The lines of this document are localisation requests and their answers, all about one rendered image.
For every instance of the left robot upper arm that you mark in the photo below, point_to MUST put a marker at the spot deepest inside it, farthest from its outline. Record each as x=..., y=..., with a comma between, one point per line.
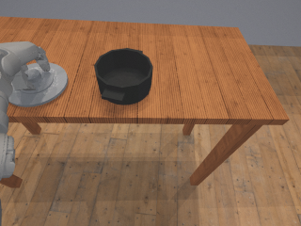
x=7, y=160

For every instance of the table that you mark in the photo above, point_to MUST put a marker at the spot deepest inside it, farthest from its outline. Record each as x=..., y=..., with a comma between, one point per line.
x=201, y=74

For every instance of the knob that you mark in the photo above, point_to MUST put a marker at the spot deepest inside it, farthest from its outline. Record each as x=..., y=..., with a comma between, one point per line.
x=33, y=75

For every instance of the left robot forearm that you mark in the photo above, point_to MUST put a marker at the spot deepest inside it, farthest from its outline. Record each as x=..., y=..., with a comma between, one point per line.
x=10, y=64

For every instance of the pot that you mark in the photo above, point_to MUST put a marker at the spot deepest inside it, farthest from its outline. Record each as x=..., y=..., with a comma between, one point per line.
x=124, y=76

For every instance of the lid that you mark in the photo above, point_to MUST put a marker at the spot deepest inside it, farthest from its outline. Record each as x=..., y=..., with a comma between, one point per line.
x=50, y=86

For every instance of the left robot hand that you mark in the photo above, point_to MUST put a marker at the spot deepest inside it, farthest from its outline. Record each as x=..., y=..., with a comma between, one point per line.
x=26, y=51

